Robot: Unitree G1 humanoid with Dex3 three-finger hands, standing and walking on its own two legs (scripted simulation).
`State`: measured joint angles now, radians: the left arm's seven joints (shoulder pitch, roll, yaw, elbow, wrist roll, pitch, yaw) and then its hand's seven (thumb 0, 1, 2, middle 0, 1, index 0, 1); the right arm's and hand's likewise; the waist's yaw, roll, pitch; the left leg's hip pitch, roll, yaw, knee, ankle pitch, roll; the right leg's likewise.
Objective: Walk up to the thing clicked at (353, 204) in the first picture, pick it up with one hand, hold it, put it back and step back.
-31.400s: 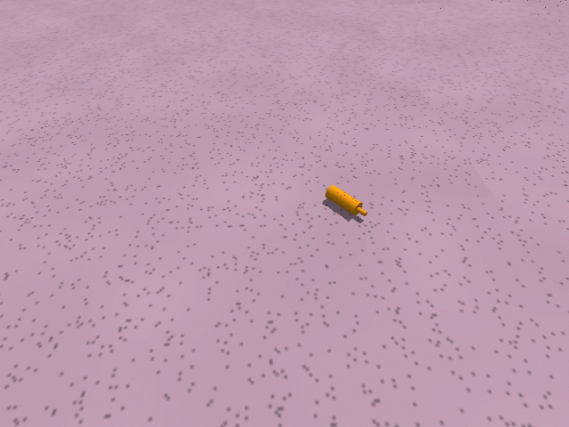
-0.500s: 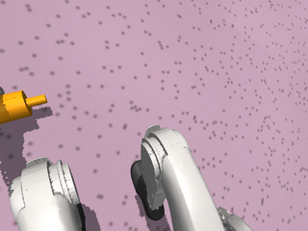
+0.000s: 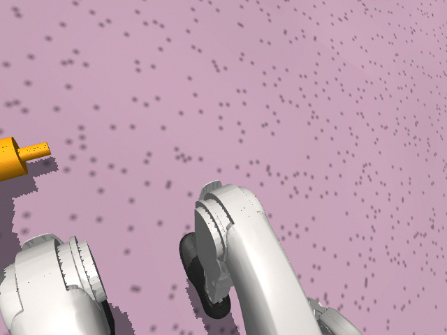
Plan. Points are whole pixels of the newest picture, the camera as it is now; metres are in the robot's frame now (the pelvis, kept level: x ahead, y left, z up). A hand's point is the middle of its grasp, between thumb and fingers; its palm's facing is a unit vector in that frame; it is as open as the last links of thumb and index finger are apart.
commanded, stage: open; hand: left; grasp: from above
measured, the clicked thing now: out of the picture +0.45 +0.29 -0.26
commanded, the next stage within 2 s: withdraw in 0.90 s
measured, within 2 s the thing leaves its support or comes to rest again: rests again in 0.30 s
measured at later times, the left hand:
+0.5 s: hand out of the picture +0.45 +0.31 -0.23, palm faces -0.44 -0.12 -0.89, open 11.9 cm
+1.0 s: hand out of the picture +0.44 +0.31 -0.23, palm faces -0.45 -0.11 -0.89, open 13.8 cm
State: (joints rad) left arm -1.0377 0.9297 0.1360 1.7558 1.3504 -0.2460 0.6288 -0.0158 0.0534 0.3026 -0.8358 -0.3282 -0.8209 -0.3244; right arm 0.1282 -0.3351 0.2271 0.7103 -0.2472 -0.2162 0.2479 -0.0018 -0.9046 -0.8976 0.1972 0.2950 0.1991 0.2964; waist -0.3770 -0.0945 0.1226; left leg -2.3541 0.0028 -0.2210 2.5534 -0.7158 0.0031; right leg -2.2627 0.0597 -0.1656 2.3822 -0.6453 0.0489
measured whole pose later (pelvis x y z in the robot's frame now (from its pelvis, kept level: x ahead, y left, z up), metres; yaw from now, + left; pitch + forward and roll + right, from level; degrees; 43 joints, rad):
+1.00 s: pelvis +0.00 +0.00 +0.00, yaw -1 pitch +28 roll -13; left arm -1.03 0.95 0.10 1.73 1.32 -0.25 0.61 0.00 -0.48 1.04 -0.11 -0.99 -0.10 -1.00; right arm 0.13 -0.35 0.26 0.69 -0.25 -0.23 0.26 0.00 -0.89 -0.90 0.20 0.30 0.20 0.30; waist -0.38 -0.11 0.14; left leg -2.34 0.00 -0.24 2.55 -0.71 0.00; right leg -2.25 0.06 -0.18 2.37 -0.64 0.05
